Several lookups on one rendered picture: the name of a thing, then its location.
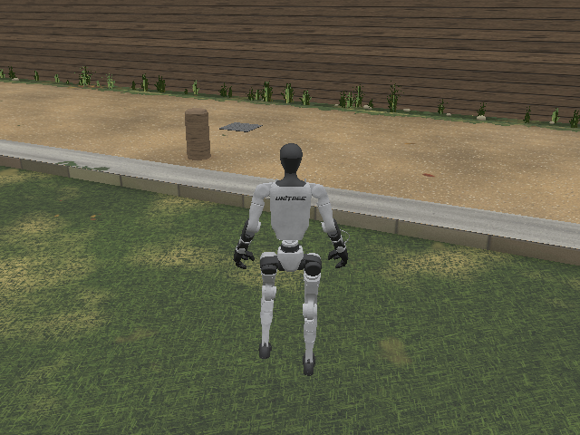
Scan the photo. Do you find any left robot forearm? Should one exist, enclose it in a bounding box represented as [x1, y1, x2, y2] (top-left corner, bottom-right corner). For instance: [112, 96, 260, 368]
[236, 218, 255, 254]

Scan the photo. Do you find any robot right hand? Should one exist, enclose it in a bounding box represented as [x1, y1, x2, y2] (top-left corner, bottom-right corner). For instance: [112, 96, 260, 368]
[328, 249, 349, 268]

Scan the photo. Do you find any robot left upper arm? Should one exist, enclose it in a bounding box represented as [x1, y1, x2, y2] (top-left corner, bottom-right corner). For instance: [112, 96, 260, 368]
[246, 182, 272, 233]

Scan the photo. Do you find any robot left hand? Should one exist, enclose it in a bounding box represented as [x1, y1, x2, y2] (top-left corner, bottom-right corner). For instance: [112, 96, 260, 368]
[233, 250, 255, 269]

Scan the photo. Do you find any right robot forearm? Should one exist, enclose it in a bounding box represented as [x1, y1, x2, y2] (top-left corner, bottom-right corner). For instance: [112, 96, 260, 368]
[327, 219, 346, 253]

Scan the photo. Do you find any robot right upper arm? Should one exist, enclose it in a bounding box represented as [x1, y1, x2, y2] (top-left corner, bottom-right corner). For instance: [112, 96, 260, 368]
[309, 183, 336, 233]

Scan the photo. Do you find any robot left thigh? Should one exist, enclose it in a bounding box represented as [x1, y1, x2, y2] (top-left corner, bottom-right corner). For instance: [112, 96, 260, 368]
[260, 252, 278, 301]

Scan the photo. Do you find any humanoid robot head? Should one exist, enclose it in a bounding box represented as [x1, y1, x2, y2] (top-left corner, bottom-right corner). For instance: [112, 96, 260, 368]
[276, 143, 306, 187]

